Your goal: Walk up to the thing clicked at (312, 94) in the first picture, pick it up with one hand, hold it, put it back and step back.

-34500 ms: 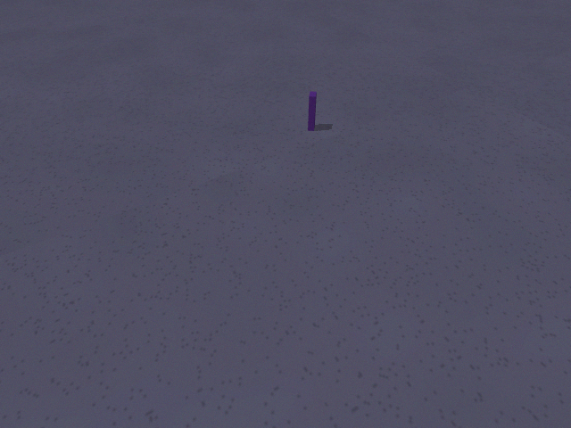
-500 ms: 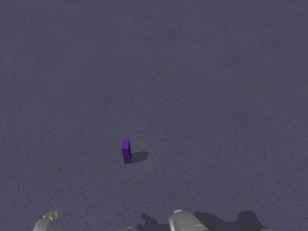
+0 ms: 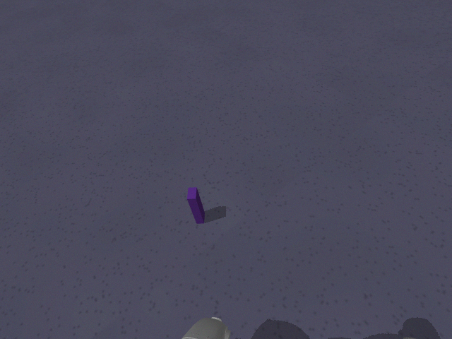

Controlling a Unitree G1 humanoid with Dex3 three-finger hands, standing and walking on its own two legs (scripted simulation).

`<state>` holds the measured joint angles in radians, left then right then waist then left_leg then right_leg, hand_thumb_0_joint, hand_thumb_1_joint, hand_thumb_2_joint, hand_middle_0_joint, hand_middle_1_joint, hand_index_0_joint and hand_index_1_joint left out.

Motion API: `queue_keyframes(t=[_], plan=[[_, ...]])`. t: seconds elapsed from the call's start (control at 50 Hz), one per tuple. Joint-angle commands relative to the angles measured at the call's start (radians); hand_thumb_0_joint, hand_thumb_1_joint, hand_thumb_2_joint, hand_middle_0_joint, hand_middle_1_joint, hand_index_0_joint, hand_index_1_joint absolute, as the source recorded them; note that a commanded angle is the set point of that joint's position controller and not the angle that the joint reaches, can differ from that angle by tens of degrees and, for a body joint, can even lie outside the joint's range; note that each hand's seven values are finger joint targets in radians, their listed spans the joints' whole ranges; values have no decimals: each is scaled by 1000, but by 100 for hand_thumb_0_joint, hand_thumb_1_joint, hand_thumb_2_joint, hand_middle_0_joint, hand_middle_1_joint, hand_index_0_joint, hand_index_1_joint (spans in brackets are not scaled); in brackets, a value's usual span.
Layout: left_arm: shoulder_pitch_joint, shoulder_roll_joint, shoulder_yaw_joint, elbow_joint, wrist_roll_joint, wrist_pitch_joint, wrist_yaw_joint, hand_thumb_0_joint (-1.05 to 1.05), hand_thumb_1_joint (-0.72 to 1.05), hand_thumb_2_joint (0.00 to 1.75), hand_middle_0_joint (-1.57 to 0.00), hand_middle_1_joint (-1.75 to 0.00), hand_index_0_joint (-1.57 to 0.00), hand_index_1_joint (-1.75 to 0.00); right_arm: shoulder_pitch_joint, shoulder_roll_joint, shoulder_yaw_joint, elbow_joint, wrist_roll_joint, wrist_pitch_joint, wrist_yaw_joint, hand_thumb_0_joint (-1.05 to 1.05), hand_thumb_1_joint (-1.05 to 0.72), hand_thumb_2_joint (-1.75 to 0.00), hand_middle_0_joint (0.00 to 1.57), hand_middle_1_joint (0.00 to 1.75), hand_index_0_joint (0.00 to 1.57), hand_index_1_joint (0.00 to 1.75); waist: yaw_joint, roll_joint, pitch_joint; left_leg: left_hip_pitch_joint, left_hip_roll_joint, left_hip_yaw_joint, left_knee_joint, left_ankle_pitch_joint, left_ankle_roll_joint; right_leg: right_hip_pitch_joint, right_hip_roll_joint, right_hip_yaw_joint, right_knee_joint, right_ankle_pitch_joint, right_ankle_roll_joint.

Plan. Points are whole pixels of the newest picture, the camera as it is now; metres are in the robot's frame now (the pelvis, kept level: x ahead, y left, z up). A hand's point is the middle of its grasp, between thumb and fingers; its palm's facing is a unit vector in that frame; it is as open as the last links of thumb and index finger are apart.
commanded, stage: step back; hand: left
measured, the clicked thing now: (196, 206) +0.75 +0.25 -0.65
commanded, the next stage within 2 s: stand in 1.68 s
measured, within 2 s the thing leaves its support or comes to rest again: neither
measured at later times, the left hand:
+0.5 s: hand out of the picture -0.11 +0.25 -0.16, palm faces +0.03 -0.93 -0.36, open 7.4 cm
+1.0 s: hand out of the picture -0.20 +0.26 -0.14, palm faces +0.04 -0.92 -0.39, open 7.4 cm
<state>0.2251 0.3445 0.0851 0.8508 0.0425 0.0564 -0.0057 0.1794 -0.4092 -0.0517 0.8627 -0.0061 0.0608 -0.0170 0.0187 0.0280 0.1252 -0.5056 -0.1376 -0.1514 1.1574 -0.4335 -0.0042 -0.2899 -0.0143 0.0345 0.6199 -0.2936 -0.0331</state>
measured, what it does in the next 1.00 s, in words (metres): walks backwards: left foot, then right foot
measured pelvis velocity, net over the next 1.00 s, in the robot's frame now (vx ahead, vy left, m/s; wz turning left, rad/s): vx -0.25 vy -0.02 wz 0.04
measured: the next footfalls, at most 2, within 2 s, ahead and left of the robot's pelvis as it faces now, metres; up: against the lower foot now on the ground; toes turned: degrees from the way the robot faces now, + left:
left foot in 0.20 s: -0.07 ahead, +0.12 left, +0.00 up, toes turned +3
right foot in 0.56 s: -0.22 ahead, -0.15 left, +0.00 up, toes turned +2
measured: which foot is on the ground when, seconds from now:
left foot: up 0.00-0.18, down 0.20-0.58, up 0.60-0.82, down 0.84-1.00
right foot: down 0.00-0.22, up 0.24-0.54, down 0.56-0.88, up 0.90-1.00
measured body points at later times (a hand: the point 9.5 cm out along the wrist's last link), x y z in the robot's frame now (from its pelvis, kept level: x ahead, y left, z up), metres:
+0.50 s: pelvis -0.18 -0.02 -0.01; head -0.13 +0.00 +0.44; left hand -0.11 +0.30 -0.14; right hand -0.04 -0.32 -0.10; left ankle -0.11 +0.11 -0.73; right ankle -0.24 -0.16 -0.69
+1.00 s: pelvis -0.25 -0.02 +0.00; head -0.25 -0.02 +0.45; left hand -0.20 +0.31 -0.12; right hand -0.20 -0.32 -0.13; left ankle -0.25 +0.10 -0.73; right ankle -0.25 -0.14 -0.70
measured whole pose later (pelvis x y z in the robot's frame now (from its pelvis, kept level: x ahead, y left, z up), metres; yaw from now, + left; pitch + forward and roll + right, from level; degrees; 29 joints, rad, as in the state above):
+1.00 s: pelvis -0.25 -0.02 +0.00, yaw +2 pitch -3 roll +1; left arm 0.23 0.40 0.07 0.96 0.02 0.00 -0.02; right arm 0.26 -0.35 -0.05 0.97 -0.05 -0.01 0.03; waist 0.00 -0.02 0.06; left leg -0.22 -0.02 -0.02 0.55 -0.29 0.04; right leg -0.34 -0.03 0.01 0.87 -0.52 -0.03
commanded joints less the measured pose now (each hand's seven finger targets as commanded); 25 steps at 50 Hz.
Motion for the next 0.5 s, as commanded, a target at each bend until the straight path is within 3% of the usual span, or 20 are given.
queue_keyframes(t=[0.0, 0.02, 0.06, 0.08, 0.12, 0.16, 0.18, 0.2, 0.22, 0.24, 0.26, 0.28, 0.3, 0.32, 0.34, 0.4, 0.44, 0.46, 0.48], plan=[[-61, 238, 64, -141, 10, -39, 34, 0, 90, 90, -20, -30, -20, -30, 7, -153, -39, -75, 0, -41, -21, 0, -90, -90, 20, 30, 20, 30, 19, -182, -98, -28, 23, 29, -98, -56, -26, 142, -185, 159, -181, 300, -149], [-38, 233, 66, -135, 9, -35, 39, 0, 90, 90, -20, -30, -20, -30, -2, -142, -35, -83, -4, -46, -23, 0, -90, -90, 20, 30, 20, 30, 34, -201, -123, -64, 38, 36, -166, -84, -29, 245, -197, 165, -158, 375, -162], [-1, 241, 66, -136, 6, -28, 42, 0, 90, 90, -20, -30, -20, -30, -2, -131, -34, -88, -11, -50, -25, 0, -90, -90, 20, 30, 20, 30, 59, -228, -163, -21, 63, 77, -269, -118, -32, 301, -233, 183, -127, 469, -181], [-3, 248, 66, -142, 4, -26, 45, 0, 90, 90, -20, -30, -20, -30, 13, -131, -34, -89, -12, -54, -24, 0, -90, -90, 20, 30, 20, 30, 54, -251, -188, 13, 95, 85, -368, -108, -19, 318, -249, 201, -109, 509, -179], [-37, 255, 60, -152, -6, -17, 42, 0, 90, 90, -20, -30, -20, -30, 72, -138, -42, -60, -13, -55, -19, 0, -90, -90, 20, 30, 20, 30, 33, -248, -229, 123, 101, 136, -505, -37, -3, 284, -235, 178, -69, 499, -157], [-100, 265, 53, -171, -21, -3, 35, 0, 90, 90, -20, -30, -20, -30, 163, -139, -49, -27, -17, -57, -18, 0, -90, -90, 20, 30, 20, 30, -26, -193, -254, 261, 106, 168, -774, 212, 23, 209, -211, 148, 7, 416, -108], [-89, 236, 37, -182, -22, 0, 30, 0, 90, 90, -20, -30, -20, -30, 140, -187, -64, -32, -25, -56, -17, 0, -90, -90, 20, 30, 20, 30, -17, -90, -242, 335, 194, 13, -770, 282, 60, 53, -154, 124, 58, 272, -54], [-97, 199, 27, -191, -29, -2, 28, 0, 90, 90, -20, -30, -20, -30, 106, -279, -85, -45, -39, -51, -16, 0, -90, -90, 20, 30, 20, 30, -15, 117, -223, 393, 391, -241, -775, 437, 150, -157, -12, 27, 223, 7, -5], [-158, 229, 47, -191, -32, 1, 39, 0, 90, 90, -20, -30, -20, -30, 50, -347, -92, -67, -36, -45, -7, 0, -90, -90, 20, 30, 20, 30, -50, 184, -166, 221, 530, -341, -823, 457, 290, -158, 83, 37, 416, -337, 21], [-165, 251, 56, -182, -21, 2, 44, 0, 90, 90, -20, -30, -20, -30, -15, -361, -93, -87, -39, -53, -13, 0, -90, -90, 20, 30, 20, 30, -50, 208, -108, 73, 599, -417, -856, 451, 353, -109, 59, 135, 585, -371, 27], [-138, 261, 58, -153, -22, 4, 39, 0, 90, 90, -20, -30, -20, -30, -61, -306, -79, -91, -41, -56, -17, 0, -90, -90, 20, 30, 20, 30, -20, 135, -77, 35, 545, -302, -839, 449, 329, -87, 78, 157, 654, -313, 22], [-121, 242, 60, -132, -32, 8, 33, 0, 90, 90, -20, -30, -20, -30, -84, -253, -60, -99, -53, -56, -17, 0, -90, -90, 20, 30, 20, 30, -3, 90, -71, 66, 444, -164, -811, 496, 273, -109, 110, 166, 687, -259, 17], [-75, 233, 56, -115, -37, 10, 29, 0, 90, 90, -20, -30, -20, -30, -124, -220, -49, -110, -53, -56, -19, 0, -90, -90, 20, 30, 20, 30, 29, 78, -62, 99, 394, -85, -789, 511, 234, -145, 119, 155, 707, -214, 16], [-46, 238, 58, -104, -35, 7, 25, 0, 90, 90, -20, -30, -20, -30, -124, -206, -47, -113, -44, -57, -19, 0, -90, -90, 20, 30, 20, 30, 38, 74, -62, 138, 371, -55, -770, 494, 216, -164, 123, 134, 700, -190, 23], [-45, 237, 60, -95, -32, 5, 22, 0, 90, 90, -20, -30, -20, -30, -104, -203, -50, -108, -39, -56, -17, 0, -90, -90, 20, 30, 20, 30, 26, 88, -62, 157, 370, -56, -766, 470, 221, -157, 116, 116, 677, -189, 32], [-52, 207, 39, -93, -23, -20, 19, 0, 90, 90, -20, -30, -20, -30, -33, -197, -57, -94, -37, -48, -11, 0, -90, -90, 20, 30, 20, 30, -27, 146, -107, 354, 349, -37, -731, 394, 235, -181, 70, 57, 393, -213, 61], [-42, 203, 28, -81, -22, -41, 15, 0, 90, 90, -20, -30, -20, -30, -7, -215, -68, -88, -35, -46, -8, 0, -90, -90, 20, 30, 20, 30, -46, 184, -183, 468, 369, -44, -701, 316, 236, -140, 16, 32, 139, -225, 54], [-19, 205, 28, -65, -23, -54, 16, 0, 90, 90, -20, -30, -20, -30, -15, -222, -69, -84, -36, -41, -5, 0, -90, -90, 20, 30, 20, 30, -48, 197, -221, 478, 365, -37, -672, 298, 225, -84, 17, 9, 23, -233, 49], [20, 193, 26, -40, -24, -64, 18, 0, 90, 90, -20, -30, -20, -30, -27, -229, -70, -82, -34, -33, -2, 0, -90, -90, 20, 30, 20, 30, -32, 191, -248, 466, 353, -12, -623, 300, 211, -17, 25, -17, -123, -177, 39]])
